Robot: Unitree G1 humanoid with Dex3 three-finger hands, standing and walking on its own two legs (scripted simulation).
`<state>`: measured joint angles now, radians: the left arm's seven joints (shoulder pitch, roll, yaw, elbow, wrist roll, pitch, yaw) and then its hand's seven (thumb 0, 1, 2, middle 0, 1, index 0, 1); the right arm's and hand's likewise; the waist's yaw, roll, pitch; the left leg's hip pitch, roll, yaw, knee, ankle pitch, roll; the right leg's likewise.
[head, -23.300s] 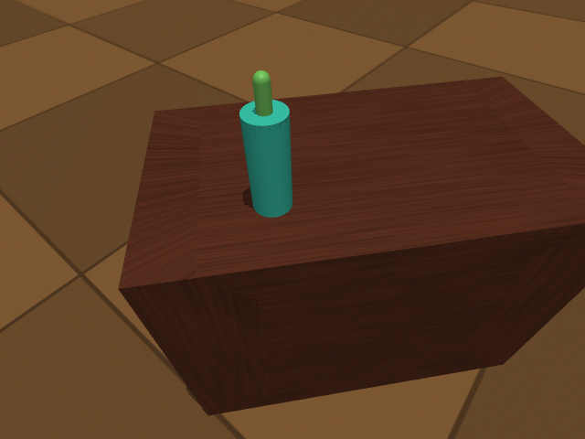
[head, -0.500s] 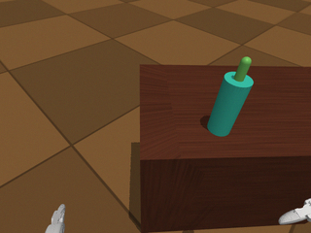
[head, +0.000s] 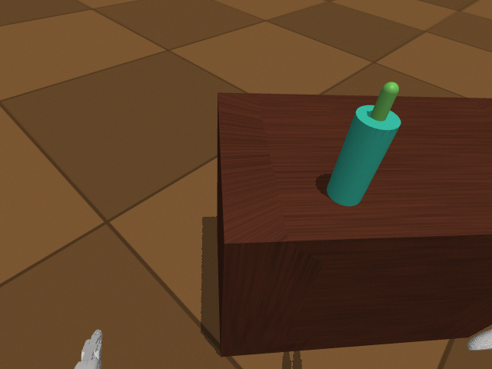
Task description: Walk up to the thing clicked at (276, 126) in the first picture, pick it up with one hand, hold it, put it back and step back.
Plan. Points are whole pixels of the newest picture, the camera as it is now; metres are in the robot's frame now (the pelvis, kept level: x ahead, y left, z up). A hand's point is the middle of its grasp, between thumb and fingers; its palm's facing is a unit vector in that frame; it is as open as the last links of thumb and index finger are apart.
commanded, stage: home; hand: right
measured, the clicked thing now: (364, 146) +0.50 -0.23 +0.11
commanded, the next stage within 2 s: none
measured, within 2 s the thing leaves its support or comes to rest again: neither
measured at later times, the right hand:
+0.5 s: hand (385, 320) +0.21 -0.21 +0.00, palm faces +0.13 +0.96 -0.26, open 17.4 cm
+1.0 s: hand (350, 329) +0.23 -0.19 -0.09, palm faces +0.06 +0.97 -0.25, open 17.5 cm
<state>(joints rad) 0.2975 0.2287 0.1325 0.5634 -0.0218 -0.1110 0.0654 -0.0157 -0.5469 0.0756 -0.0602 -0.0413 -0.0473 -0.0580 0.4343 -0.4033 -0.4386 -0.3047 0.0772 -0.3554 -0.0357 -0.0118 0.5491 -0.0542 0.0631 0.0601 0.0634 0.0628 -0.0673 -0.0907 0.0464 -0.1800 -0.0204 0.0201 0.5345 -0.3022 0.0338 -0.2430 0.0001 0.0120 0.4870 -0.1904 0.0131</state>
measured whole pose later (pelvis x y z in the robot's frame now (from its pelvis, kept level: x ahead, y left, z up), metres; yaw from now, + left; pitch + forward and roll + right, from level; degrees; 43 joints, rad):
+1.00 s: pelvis +0.05 -0.01 +0.00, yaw +2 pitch +2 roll +0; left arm 0.25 0.23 0.00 0.65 -0.02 -0.01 0.07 0.01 0.90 0.90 -0.20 -0.29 -0.20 -0.30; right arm 0.25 -0.19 0.00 0.50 0.02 -0.05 -0.10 -0.01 0.55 -0.05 0.06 0.05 0.06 0.05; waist 0.01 0.00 0.00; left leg -0.20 -0.02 -0.01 0.51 -0.34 0.02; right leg -0.28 -0.01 -0.02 0.52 -0.27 0.00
